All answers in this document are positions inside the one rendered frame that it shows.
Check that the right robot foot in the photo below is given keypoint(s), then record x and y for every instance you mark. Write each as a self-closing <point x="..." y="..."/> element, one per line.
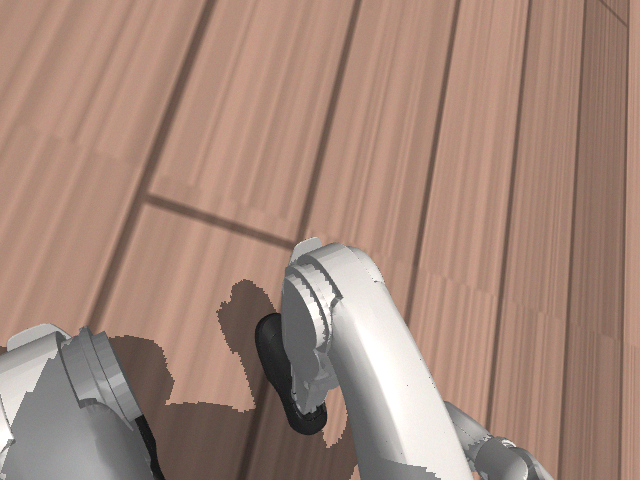
<point x="277" y="367"/>

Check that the right robot hand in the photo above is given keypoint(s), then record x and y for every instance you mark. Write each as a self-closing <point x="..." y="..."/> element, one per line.
<point x="471" y="434"/>

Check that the right robot arm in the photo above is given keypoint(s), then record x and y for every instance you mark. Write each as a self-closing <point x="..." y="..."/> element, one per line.
<point x="501" y="459"/>

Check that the left robot foot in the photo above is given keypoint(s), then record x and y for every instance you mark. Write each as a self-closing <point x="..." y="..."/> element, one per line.
<point x="150" y="445"/>

